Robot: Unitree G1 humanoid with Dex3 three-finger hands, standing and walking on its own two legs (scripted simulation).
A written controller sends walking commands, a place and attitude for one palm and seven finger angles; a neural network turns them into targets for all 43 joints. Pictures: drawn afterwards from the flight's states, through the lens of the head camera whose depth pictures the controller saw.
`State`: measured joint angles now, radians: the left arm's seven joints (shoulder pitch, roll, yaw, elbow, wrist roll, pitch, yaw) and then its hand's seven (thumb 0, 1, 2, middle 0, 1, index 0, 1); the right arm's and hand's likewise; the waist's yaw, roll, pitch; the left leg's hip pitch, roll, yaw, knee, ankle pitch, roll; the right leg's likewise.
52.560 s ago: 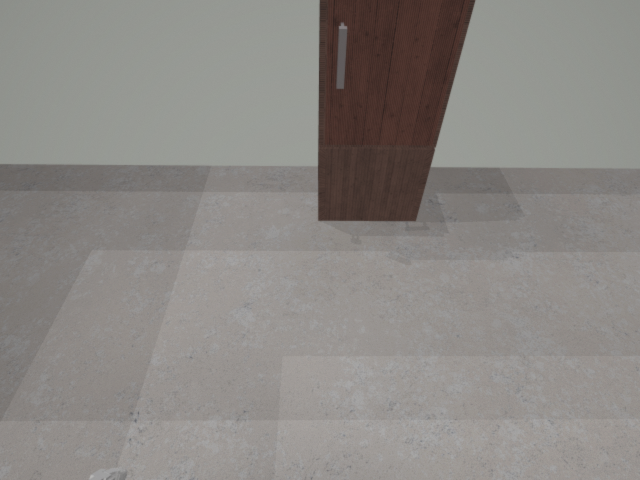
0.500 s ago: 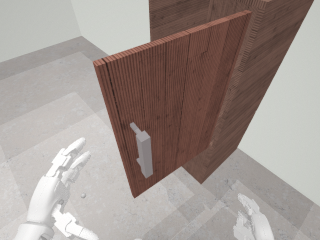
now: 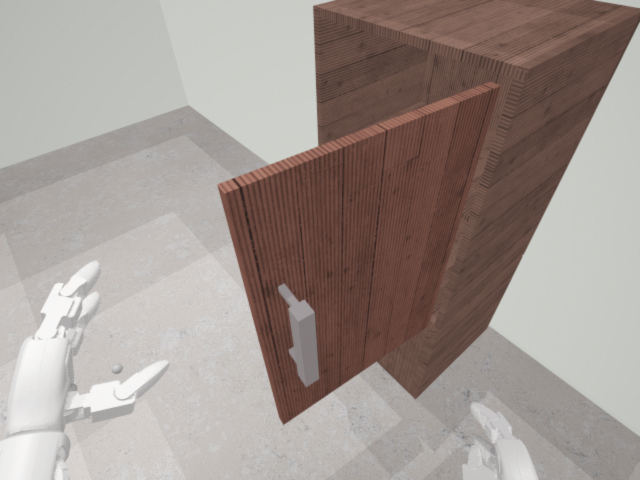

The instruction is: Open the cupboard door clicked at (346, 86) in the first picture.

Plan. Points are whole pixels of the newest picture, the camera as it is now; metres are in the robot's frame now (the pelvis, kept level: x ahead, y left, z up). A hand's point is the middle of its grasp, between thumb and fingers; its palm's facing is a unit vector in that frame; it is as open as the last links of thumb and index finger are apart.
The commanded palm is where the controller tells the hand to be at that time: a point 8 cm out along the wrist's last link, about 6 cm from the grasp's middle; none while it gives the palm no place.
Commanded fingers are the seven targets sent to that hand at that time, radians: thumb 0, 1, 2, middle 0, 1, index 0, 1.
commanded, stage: draw the hand back to the body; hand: left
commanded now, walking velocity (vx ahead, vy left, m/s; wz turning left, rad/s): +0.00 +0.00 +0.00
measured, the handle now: (297, 336) +0.32 +0.07 +0.00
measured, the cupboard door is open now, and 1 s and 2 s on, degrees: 84 84 84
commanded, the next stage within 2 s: step back with the hand held close in 0.64 s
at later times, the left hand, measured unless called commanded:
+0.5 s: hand (96, 335) +0.20 +0.24 +0.16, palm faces +0.43 -0.81 -0.39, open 7.6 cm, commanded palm +0.15 +0.28 +0.18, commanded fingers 0.00 0.90 0.90 -0.20 -0.30 -0.20 -0.30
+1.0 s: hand (91, 338) +0.20 +0.24 +0.16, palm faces +0.36 -0.79 -0.49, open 7.4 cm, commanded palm +0.14 +0.28 +0.18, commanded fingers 0.00 0.90 0.90 -0.20 -0.30 -0.20 -0.30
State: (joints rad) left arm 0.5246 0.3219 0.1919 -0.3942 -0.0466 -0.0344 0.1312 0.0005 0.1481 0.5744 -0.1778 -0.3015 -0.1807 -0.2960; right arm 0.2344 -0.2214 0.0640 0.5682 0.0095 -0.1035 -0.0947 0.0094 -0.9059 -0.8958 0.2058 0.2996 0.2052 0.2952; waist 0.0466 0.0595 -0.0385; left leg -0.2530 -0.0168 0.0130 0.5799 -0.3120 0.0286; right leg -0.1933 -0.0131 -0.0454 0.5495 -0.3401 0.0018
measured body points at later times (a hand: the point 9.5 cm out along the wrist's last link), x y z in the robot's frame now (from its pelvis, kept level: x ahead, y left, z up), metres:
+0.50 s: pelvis +0.01 -0.02 +0.01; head -0.01 -0.04 +0.46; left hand +0.18 +0.28 +0.18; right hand +0.20 -0.24 -0.07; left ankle +0.00 +0.10 -0.73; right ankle -0.03 -0.12 -0.73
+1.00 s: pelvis -0.01 -0.01 +0.01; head +0.00 -0.03 +0.46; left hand +0.17 +0.28 +0.19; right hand +0.17 -0.26 -0.07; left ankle +0.00 +0.10 -0.73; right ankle -0.03 -0.12 -0.73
